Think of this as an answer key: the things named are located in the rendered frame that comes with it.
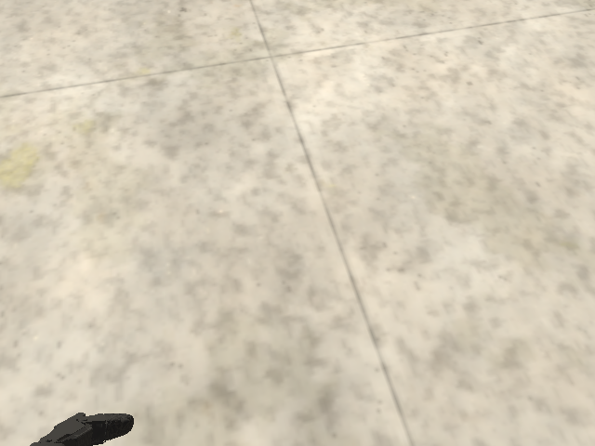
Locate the left robot hand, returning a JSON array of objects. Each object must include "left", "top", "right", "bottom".
[{"left": 30, "top": 413, "right": 134, "bottom": 446}]

